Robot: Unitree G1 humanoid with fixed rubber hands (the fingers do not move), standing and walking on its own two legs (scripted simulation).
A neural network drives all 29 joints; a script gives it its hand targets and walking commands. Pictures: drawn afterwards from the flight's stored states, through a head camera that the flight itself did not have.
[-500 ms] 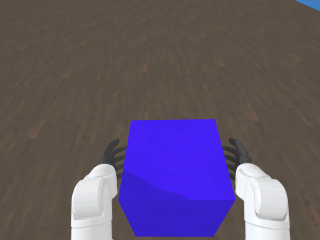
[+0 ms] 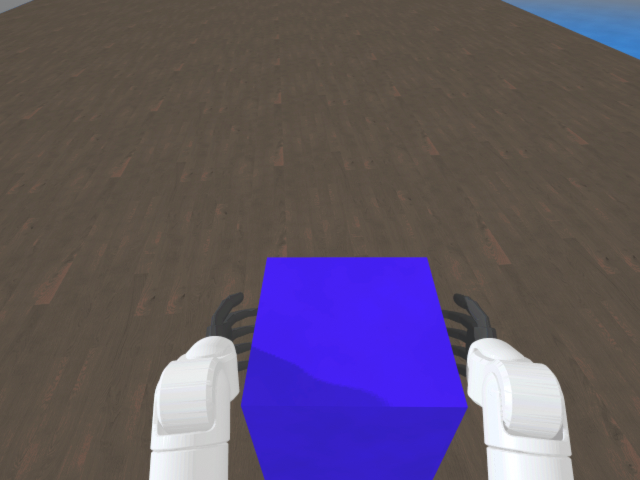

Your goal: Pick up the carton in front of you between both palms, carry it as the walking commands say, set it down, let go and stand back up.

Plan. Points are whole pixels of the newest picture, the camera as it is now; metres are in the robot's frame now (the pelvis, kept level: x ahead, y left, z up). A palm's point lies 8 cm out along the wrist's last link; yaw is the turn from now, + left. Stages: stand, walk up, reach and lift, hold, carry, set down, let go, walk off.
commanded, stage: carry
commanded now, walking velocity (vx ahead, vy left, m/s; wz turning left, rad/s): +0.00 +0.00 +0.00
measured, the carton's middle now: (346, 377) +0.28 +0.00 +0.00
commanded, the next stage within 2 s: hold in 0.86 s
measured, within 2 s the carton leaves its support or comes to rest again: neither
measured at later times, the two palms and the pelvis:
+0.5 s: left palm (227, 379) +0.25 +0.15 +0.05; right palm (477, 381) +0.25 -0.15 +0.05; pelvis -0.03 +0.00 +0.00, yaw +0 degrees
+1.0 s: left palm (226, 387) +0.23 +0.14 +0.05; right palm (483, 390) +0.23 -0.15 +0.05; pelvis -0.05 -0.01 +0.01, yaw +1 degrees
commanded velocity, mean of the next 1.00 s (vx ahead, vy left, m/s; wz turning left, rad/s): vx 0.00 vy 0.00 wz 0.00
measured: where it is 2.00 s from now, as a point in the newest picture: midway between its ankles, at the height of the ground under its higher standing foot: outside the picture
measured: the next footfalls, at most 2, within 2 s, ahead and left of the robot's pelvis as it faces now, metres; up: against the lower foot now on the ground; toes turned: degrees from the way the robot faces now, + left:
none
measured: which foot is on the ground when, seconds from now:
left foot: down 0.00-1.00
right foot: down 0.00-1.00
